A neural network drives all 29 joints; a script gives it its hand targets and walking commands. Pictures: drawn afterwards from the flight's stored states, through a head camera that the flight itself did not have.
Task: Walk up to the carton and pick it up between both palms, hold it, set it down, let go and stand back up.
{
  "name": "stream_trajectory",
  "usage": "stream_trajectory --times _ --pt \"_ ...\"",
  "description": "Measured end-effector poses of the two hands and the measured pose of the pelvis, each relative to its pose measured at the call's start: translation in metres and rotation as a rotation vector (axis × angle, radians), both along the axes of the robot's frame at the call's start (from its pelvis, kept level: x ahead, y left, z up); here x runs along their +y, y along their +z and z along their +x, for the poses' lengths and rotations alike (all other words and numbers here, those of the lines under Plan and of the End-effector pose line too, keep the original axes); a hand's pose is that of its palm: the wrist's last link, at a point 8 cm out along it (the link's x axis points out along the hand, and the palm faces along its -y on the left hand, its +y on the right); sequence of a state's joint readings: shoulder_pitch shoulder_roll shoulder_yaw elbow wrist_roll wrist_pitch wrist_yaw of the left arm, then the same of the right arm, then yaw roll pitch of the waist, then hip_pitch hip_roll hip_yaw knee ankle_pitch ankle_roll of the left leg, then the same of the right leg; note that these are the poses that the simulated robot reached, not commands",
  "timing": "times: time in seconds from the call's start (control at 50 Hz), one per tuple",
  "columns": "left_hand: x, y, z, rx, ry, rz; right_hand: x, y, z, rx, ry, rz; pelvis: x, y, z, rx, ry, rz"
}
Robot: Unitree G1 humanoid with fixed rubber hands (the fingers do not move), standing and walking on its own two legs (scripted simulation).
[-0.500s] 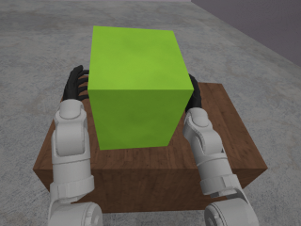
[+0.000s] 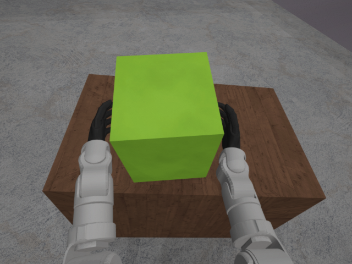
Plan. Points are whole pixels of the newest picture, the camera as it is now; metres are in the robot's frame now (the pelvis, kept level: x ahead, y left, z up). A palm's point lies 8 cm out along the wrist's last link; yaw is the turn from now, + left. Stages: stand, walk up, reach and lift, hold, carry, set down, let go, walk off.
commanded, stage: set down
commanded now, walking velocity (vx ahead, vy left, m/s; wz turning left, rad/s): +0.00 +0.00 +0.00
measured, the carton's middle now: (166, 124) +0.42 +0.00 +0.07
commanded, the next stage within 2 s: none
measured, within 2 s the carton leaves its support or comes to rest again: neither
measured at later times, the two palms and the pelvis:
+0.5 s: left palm (98, 134) +0.37 +0.15 +0.09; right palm (224, 142) +0.35 -0.13 +0.09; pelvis +0.02 +0.00 +0.00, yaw +1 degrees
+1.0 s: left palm (110, 129) +0.40 +0.13 +0.07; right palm (226, 137) +0.38 -0.15 +0.07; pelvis +0.01 +0.00 +0.00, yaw +1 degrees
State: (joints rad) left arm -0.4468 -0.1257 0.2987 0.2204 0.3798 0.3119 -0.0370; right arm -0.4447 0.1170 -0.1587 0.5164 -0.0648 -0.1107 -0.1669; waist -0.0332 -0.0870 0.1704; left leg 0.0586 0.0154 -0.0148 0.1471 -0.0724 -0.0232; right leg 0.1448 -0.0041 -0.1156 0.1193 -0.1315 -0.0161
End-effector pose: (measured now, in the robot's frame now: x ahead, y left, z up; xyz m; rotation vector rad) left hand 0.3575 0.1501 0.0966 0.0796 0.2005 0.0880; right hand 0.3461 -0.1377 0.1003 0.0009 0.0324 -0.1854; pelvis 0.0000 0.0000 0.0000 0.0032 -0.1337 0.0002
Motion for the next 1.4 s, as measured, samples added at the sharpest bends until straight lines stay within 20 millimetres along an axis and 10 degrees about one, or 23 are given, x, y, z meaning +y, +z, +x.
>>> stream_trajectory --times 0.26,0.56,1.4 --pt "-0.018 0.027 0.03 -0.115 -0.012 -0.002 -0.013 0.0 0.012 -0.071 -0.091 0.098 0.001 0.001 0.027 0.076 -0.006 0.003" --pt "0.001 -0.001 0.008 -0.085 0.024 -0.011 0.006 -0.004 0.003 -0.048 -0.041 0.052 -0.002 0.0 0.017 0.044 0.019 0.0" --pt "-0.025 -0.068 0.054 0.037 -0.012 -0.036 -0.017 -0.062 0.036 0.091 -0.1 -0.035 0.002 -0.001 0.016 0.379 0.01 -0.01"
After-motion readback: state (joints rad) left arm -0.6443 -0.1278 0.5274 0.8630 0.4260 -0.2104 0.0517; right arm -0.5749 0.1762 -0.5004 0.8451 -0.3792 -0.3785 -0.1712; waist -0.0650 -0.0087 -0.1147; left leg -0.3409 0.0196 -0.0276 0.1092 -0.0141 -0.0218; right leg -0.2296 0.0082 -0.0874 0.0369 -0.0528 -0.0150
